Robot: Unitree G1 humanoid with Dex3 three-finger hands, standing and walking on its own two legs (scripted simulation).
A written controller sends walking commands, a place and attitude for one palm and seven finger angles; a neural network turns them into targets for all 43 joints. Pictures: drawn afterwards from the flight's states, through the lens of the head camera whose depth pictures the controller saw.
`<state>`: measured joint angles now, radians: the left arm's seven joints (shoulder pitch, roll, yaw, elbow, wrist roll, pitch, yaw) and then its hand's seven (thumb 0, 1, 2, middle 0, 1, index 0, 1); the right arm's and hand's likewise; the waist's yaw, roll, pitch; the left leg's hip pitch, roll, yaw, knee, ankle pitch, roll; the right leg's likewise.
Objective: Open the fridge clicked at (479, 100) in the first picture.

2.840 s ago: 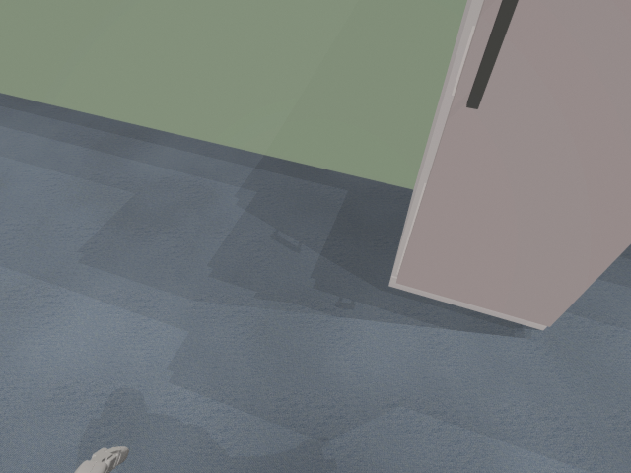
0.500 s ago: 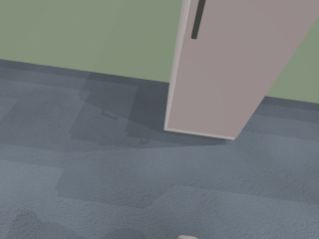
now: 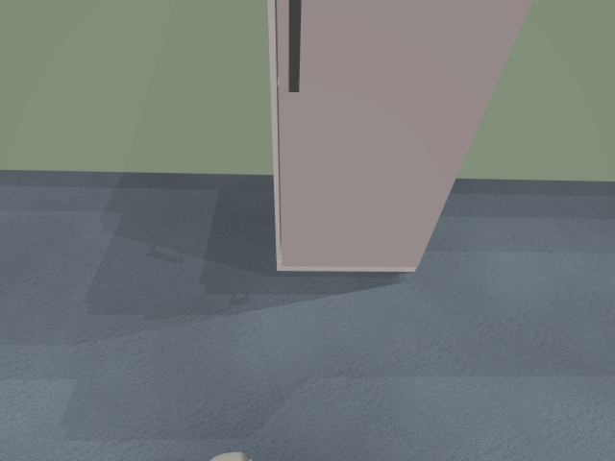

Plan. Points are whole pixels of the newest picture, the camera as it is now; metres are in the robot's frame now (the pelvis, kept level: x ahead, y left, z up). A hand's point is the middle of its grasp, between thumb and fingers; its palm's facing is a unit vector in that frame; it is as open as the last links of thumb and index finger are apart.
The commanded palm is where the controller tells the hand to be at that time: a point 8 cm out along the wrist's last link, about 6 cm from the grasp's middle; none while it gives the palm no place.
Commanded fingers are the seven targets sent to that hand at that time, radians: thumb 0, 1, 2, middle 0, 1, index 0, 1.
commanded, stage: take the last steps up to it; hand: left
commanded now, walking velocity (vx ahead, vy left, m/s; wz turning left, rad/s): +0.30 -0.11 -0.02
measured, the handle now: (294, 29) +0.88 +0.07 +0.19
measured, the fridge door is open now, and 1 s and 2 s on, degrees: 0 0 0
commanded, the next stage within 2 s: come to a stop and stand still in 0.90 s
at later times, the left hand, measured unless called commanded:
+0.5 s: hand (194, 424) +0.21 +0.19 -0.17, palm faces +0.01 -0.99 -0.15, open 7.4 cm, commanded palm none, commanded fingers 0.00 0.90 0.90 -0.20 -0.30 -0.20 -0.30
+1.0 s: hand (282, 338) +0.36 +0.06 -0.17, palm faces +0.06 -0.98 -0.19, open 7.2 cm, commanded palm none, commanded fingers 0.00 0.90 0.90 -0.20 -0.30 -0.20 -0.30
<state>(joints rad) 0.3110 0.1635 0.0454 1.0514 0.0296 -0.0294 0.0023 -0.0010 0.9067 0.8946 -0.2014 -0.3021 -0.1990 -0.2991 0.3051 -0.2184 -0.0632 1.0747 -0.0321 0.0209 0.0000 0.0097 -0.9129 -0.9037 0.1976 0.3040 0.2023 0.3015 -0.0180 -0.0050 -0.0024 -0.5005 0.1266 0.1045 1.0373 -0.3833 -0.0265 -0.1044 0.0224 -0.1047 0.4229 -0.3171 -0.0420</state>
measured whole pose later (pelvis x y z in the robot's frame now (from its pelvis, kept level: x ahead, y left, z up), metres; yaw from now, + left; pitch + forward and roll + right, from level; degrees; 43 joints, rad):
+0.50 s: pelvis +0.17 +0.00 +0.01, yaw -2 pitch -1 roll -1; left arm 0.24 0.21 0.09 1.06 0.04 0.01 -0.02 0.00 0.91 0.90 -0.20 -0.30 -0.19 -0.30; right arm 0.37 -0.12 -0.04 1.10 -0.02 -0.06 -0.03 -0.01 -0.94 -0.90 0.20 0.30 0.21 0.30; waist -0.01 -0.05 0.02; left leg -0.12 0.07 0.20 0.39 -0.25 0.02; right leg -0.60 -0.12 -0.01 1.11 -0.14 0.04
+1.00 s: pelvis +0.35 -0.11 +0.00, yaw +2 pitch +1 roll -1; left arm 0.28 0.14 0.04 1.10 0.03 -0.07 0.02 -0.01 0.93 0.89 -0.20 -0.30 -0.20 -0.30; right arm 0.21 -0.18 -0.07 1.04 -0.02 -0.01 -0.01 0.00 -0.92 -0.90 0.19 0.30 0.20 0.30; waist -0.01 0.03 0.02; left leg -0.53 0.11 0.10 0.99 -0.29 -0.01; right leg -0.17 0.00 -0.23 0.40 -0.25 -0.06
